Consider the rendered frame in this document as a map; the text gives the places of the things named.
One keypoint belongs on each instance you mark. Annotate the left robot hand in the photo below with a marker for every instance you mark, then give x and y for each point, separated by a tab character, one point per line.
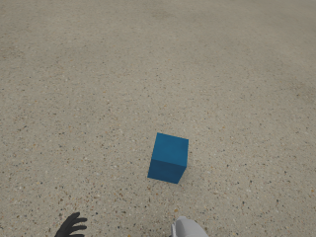
67	227

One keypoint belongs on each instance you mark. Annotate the right robot shin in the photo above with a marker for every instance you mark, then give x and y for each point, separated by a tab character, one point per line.
181	217

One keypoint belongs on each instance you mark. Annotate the right robot thigh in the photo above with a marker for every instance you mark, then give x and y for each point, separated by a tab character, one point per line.
186	228

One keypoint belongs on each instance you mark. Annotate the carton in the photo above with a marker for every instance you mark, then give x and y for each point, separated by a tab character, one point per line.
169	158

